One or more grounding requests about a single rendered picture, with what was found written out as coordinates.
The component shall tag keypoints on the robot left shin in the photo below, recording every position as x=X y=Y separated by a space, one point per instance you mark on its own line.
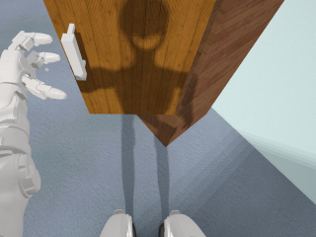
x=119 y=211

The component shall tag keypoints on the cupboard door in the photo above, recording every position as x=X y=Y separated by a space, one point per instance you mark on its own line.
x=138 y=53

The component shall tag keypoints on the robot left upper arm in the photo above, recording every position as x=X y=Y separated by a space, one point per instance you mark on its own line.
x=19 y=180

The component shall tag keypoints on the left robot forearm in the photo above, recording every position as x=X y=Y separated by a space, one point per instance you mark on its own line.
x=14 y=125

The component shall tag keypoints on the handle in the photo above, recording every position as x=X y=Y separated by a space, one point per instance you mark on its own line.
x=72 y=51

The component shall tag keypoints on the left robot hand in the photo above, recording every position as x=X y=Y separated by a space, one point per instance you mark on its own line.
x=14 y=66

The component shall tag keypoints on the robot left thigh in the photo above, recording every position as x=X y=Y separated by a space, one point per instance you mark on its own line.
x=118 y=225

